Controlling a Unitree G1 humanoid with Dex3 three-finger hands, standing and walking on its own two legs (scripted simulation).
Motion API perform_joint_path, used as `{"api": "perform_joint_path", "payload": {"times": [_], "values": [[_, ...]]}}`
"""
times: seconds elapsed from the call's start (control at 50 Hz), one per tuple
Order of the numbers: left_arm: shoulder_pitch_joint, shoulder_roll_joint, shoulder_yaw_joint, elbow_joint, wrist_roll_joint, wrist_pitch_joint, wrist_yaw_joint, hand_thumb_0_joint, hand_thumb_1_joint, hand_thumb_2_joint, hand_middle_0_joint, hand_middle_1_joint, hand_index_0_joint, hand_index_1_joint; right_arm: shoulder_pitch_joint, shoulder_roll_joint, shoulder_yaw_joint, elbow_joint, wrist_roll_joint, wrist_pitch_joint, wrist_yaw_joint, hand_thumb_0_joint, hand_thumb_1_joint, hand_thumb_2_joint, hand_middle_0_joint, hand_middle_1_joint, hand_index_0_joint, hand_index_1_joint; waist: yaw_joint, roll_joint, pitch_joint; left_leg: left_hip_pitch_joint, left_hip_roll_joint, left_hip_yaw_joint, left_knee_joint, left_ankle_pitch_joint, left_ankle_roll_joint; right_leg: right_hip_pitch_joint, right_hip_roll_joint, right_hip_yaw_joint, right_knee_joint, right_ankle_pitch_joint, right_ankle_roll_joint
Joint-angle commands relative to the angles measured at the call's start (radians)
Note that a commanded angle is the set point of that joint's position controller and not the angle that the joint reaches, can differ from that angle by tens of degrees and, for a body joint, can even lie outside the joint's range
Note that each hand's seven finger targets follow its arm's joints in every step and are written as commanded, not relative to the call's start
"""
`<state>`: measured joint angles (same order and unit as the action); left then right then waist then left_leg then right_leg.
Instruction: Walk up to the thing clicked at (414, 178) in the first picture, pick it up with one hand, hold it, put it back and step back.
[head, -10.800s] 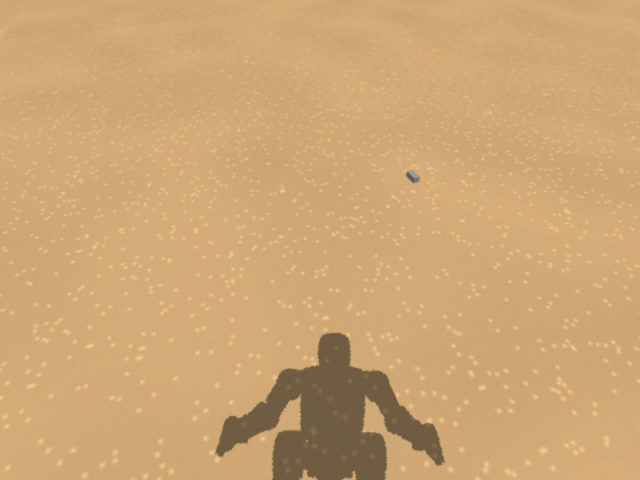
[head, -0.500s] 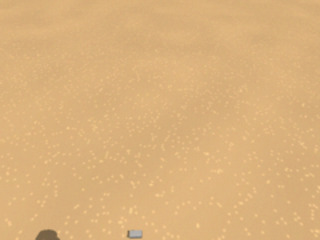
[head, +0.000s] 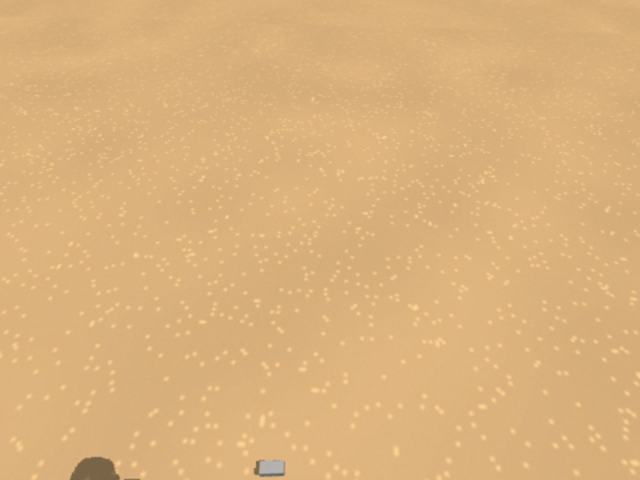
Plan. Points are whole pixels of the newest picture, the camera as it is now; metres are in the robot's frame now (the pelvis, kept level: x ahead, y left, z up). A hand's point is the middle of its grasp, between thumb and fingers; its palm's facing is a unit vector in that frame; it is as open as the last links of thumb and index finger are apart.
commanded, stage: stand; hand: left
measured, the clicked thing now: (272, 468) +0.35 +0.15 -0.77
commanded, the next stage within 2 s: walk up in 0.58 s
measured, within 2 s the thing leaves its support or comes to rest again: neither
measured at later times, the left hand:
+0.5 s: hand out of the picture +0.07 +0.25 -0.16, palm faces -0.03 -0.94 -0.35, open 7.4 cm
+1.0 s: hand out of the picture +0.06 +0.17 -0.18, palm faces -0.10 -0.92 -0.37, open 7.4 cm
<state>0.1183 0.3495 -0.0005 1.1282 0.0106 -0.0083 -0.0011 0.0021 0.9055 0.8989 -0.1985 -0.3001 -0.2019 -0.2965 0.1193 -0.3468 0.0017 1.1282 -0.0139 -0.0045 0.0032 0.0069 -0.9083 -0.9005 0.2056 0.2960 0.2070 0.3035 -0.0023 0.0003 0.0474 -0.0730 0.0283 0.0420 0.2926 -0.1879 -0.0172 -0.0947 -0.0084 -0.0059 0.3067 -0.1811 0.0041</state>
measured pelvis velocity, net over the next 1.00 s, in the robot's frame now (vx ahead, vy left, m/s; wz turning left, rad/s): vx -0.02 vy -0.10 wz -0.07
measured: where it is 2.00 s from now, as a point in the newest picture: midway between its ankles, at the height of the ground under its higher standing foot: outside the picture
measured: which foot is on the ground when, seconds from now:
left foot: down 0.00-0.88, up 0.90-1.00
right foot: down 0.00-0.60, up 0.62-0.86, down 0.88-1.00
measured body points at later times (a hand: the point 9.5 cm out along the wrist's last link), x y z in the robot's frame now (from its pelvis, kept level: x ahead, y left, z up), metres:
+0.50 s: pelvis +0.00 +0.00 +0.00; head +0.01 +0.00 +0.45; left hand +0.07 +0.30 -0.13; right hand +0.07 -0.30 -0.14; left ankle -0.02 +0.13 -0.75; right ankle -0.01 -0.12 -0.75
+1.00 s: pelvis -0.02 -0.10 -0.03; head +0.03 -0.10 +0.41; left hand +0.07 +0.21 -0.15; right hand +0.03 -0.46 -0.14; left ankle -0.03 +0.07 -0.71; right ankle -0.01 -0.24 -0.75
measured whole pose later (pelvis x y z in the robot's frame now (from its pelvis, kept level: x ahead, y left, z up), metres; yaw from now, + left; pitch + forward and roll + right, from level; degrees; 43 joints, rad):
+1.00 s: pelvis -0.02 -0.10 -0.03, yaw -4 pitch -3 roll -1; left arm 0.20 0.37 0.07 0.92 0.04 0.05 -0.04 0.00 0.91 0.90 -0.20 -0.30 -0.20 -0.30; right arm 0.20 -0.48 -0.08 0.93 0.00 0.02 -0.05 0.01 -0.91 -0.90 0.20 0.30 0.21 0.30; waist 0.00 0.03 0.16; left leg -0.38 0.05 -0.11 1.01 -0.57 0.00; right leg -0.30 0.00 0.06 0.70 -0.35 0.02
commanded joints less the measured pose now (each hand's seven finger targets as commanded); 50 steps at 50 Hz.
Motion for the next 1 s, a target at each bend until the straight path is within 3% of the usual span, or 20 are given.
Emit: {"api": "perform_joint_path", "payload": {"times": [0.0,0.54,0.56,0.58,0.6,0.62,0.64,0.68,0.72,0.76,0.8,0.82,0.84,0.86,0.88,0.9,0.92,0.94,0.96,0.98], "values": [[-0.027,0.217,0.036,-0.06,-0.002,-0.025,0.014,0.0,0.9,0.9,-0.2,-0.3,-0.2,-0.3,-0.033,-0.214,-0.045,-0.057,0.004,-0.025,-0.012,0.0,-0.9,-0.9,0.2,0.3,0.2,0.3,-0.003,0.001,-0.071,0.019,0.12,-0.09,-0.031,0.173,0.031,0.003,-0.127,0.098,-0.038,0.199,-0.03],[-0.026,0.218,0.035,-0.059,-0.003,-0.026,0.015,0.0,0.9,0.9,-0.2,-0.3,-0.2,-0.3,-0.031,-0.209,-0.043,-0.057,0.005,-0.024,-0.012,0.0,-0.9,-0.9,0.2,0.3,0.2,0.3,-0.002,-0.004,-0.053,0.015,0.118,-0.092,-0.039,0.173,0.03,-0.009,-0.124,0.095,-0.043,0.197,-0.027],[-0.062,0.325,0.122,-0.152,0.053,0.028,-0.021,0.0,0.9,0.9,-0.2,-0.3,-0.2,-0.3,0.131,-0.354,-0.114,-0.055,0.008,-0.031,-0.056,0.0,-0.9,-0.9,0.2,0.3,0.2,0.3,-0.048,-0.122,0.012,0.055,0.183,-0.163,0.02,0.296,0.093,-0.176,-0.046,0.052,0.14,0.198,-0.033],[-0.065,0.287,0.119,-0.181,0.051,0.053,-0.032,0.0,0.9,0.9,-0.2,-0.3,-0.2,-0.3,0.186,-0.403,-0.137,-0.06,0.01,-0.032,-0.076,0.0,-0.9,-0.9,0.2,0.3,0.2,0.3,-0.061,0.015,0.01,0.129,0.305,-0.251,0.01,0.4,0.177,-0.308,-0.008,0.012,0.298,-0.074,-0.016],[-0.076,0.268,0.123,-0.222,0.058,0.079,-0.042,0.0,0.9,0.9,-0.2,-0.3,-0.2,-0.3,0.211,-0.422,-0.162,-0.083,0.008,-0.038,-0.088,0.0,-0.9,-0.9,0.2,0.3,0.2,0.3,-0.074,0.084,-0.01,0.126,0.435,-0.337,-0.01,0.486,0.269,-0.374,-0.004,0.074,0.525,-0.356,-0.01],[-0.035,0.255,0.132,-0.248,0.051,0.1,-0.048,0.0,0.9,0.9,-0.2,-0.3,-0.2,-0.3,0.177,-0.421,-0.177,-0.131,0.006,-0.045,-0.101,0.0,-0.9,-0.9,0.2,0.3,0.2,0.3,-0.043,0.065,-0.041,0.062,0.488,-0.338,0.003,0.492,0.309,-0.36,-0.028,0.166,0.717,-0.384,-0.01],[-0.017,0.253,0.139,-0.266,0.045,0.109,-0.054,0.0,0.9,0.9,-0.2,-0.3,-0.2,-0.3,0.139,-0.399,-0.178,-0.168,0.004,-0.048,-0.108,0.0,-0.9,-0.9,0.2,0.3,0.2,0.3,-0.015,0.037,-0.053,0.017,0.47,-0.298,0.024,0.489,0.305,-0.354,-0.038,0.213,0.803,-0.376,-0.019],[0.008,0.242,0.14,-0.29,0.037,0.107,-0.066,0.0,0.9,0.9,-0.2,-0.3,-0.2,-0.3,0.092,-0.358,-0.171,-0.206,-0.016,-0.055,-0.11,0.0,-0.9,-0.9,0.2,0.3,0.2,0.3,0.014,0.061,-0.041,-0.021,0.38,-0.187,0.046,0.371,0.249,-0.381,-0.031,0.254,0.842,-0.325,-0.027],[0.03,0.233,0.14,-0.294,0.033,0.106,-0.078,0.0,0.9,0.9,-0.2,-0.3,-0.2,-0.3,0.081,-0.347,-0.164,-0.238,-0.025,-0.057,-0.096,0.0,-0.9,-0.9,0.2,0.3,0.2,0.3,0.013,0.112,-0.001,-0.066,0.308,-0.124,0.062,0.226,0.216,-0.363,-0.023,0.201,0.718,-0.282,-0.012],[0.04,0.224,0.136,-0.31,0.027,0.097,-0.081,0.0,0.9,0.9,-0.2,-0.3,-0.2,-0.3,0.063,-0.359,-0.164,-0.261,-0.03,-0.054,-0.083,0.0,-0.9,-0.9,0.2,0.3,0.2,0.3,0.016,0.197,0.0,-0.092,0.304,-0.102,0.107,0.224,0.209,-0.293,-0.05,0.132,0.518,-0.296,-0.004],[0.104,0.225,0.138,-0.285,0.024,0.078,-0.07,0.0,0.9,0.9,-0.2,-0.3,-0.2,-0.3,0.02,-0.357,-0.156,-0.285,-0.034,-0.04,-0.061,0.0,-0.9,-0.9,0.2,0.3,0.2,0.3,0.032,0.236,-0.045,-0.174,0.256,-0.051,0.208,0.244,0.191,-0.124,-0.018,0.016,0.372,-0.26,-0.007],[0.142,0.219,0.138,-0.257,0.025,0.068,-0.06,0.0,0.9,0.9,-0.2,-0.3,-0.2,-0.3,0.026,-0.344,-0.149,-0.29,-0.03,-0.03,-0.052,0.0,-0.9,-0.9,0.2,0.3,0.2,0.3,0.041,0.192,-0.059,-0.206,0.208,-0.011,0.298,0.212,0.175,-0.061,0.028,-0.043,0.262,-0.149,-0.007],[0.215,0.241,0.152,-0.222,0.027,0.056,-0.048,0.0,0.9,0.9,-0.2,-0.3,-0.2,-0.3,0.051,-0.302,-0.134,-0.292,-0.024,-0.016,-0.044,0.0,-0.9,-0.9,0.2,0.3,0.2,0.3,0.062,0.073,-0.083,-0.249,0.149,0.03,0.487,0.092,0.142,0.025,0.054,-0.038,0.167,-0.08,-0.002],[0.212,0.332,0.173,-0.241,0.036,0.042,-0.037,0.0,0.9,0.9,-0.2,-0.3,-0.2,-0.3,0.096,-0.214,-0.102,-0.31,-0.012,-0.007,-0.039,0.0,-0.9,-0.9,0.2,0.3,0.2,0.3,0.067,-0.188,-0.066,-0.382,0.049,0.065,0.663,-0.24,0.09,0.039,-0.078,0.188,0.058,0.037,-0.046],[0.138,0.399,0.17,-0.3,0.046,0.024,-0.027,0.0,0.9,0.9,-0.2,-0.3,-0.2,-0.3,0.099,-0.159,-0.081,-0.33,0.005,0.003,-0.045,0.0,-0.9,-0.9,0.2,0.3,0.2,0.3,0.041,-0.292,-0.056,-0.457,-0.045,-0.064,0.801,-0.504,0.044,-0.064,-0.288,0.515,-0.022,0.077,-0.151],[0.079,0.425,0.163,-0.317,0.041,0.024,-0.022,0.0,0.9,0.9,-0.2,-0.3,-0.2,-0.3,0.066,-0.233,-0.107,-0.323,0.012,0.004,-0.057,0.0,-0.9,-0.9,0.2,0.3,0.2,0.3,0.041,-0.22,-0.068,-0.357,-0.02,-0.162,0.855,-0.509,0.033,-0.176,-0.359,0.606,-0.028,0.069,-0.296],[0.046,0.375,0.154,-0.321,0.027,0.023,-0.015,0.0,0.9,0.9,-0.2,-0.3,-0.2,-0.3,0.056,-0.267,-0.113,-0.305,0.02,0.002,-0.055,0.0,-0.9,-0.9,0.2,0.3,0.2,0.3,0.028,-0.115,-0.024,-0.342,-0.012,-0.208,0.858,-0.46,0.035,-0.202,-0.309,0.48,0.035,0.089,-0.281],[0.004,0.324,0.135,-0.314,0.023,0.018,-0.006,0.0,0.9,0.9,-0.2,-0.3,-0.2,-0.3,0.098,-0.258,-0.108,-0.275,0.028,0.001,-0.05,0.0,-0.9,-0.9,0.2,0.3,0.2,0.3,-0.004,-0.091,-0.013,-0.339,0.013,-0.204,0.804,-0.401,0.03,-0.176,-0.249,0.35,0.105,0.09,-0.235],[-0.015,0.311,0.129,-0.316,0.027,0.014,0.003,0.0,0.9,0.9,-0.2,-0.3,-0.2,-0.3,0.131,-0.257,-0.102,-0.254,0.036,-0.001,-0.049,0.0,-0.9,-0.9,0.2,0.3,0.2,0.3,-0.015,-0.137,-0.034,-0.343,0.02,-0.166,0.742,-0.361,0.024,-0.146,-0.217,0.301,0.128,0.08,-0.208],[0.004,0.311,0.128,-0.307,0.025,0.008,0.008,0.0,0.9,0.9,-0.2,-0.3,-0.2,-0.3,0.144,-0.253,-0.098,-0.243,0.032,-0.001,-0.044,0.0,-0.9,-0.9,0.2,0.3,0.2,0.3,-0.013,-0.173,-0.045,-0.327,0.026,-0.15,0.66,-0.341,0.024,-0.132,-0.234,0.301,0.147,0.112,-0.208]]}}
